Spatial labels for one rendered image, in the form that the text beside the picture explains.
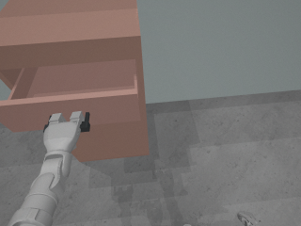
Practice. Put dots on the handle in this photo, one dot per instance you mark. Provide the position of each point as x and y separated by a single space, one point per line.
84 126

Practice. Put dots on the left robot forearm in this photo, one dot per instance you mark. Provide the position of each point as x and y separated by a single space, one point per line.
41 201

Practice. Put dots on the right robot hand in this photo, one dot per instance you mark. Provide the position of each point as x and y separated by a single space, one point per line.
247 221

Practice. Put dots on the cabinet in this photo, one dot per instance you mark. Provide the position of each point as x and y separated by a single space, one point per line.
42 33

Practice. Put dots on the left robot hand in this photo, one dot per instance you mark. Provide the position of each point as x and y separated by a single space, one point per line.
62 135

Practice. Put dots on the drawer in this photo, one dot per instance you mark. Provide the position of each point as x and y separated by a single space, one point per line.
108 90

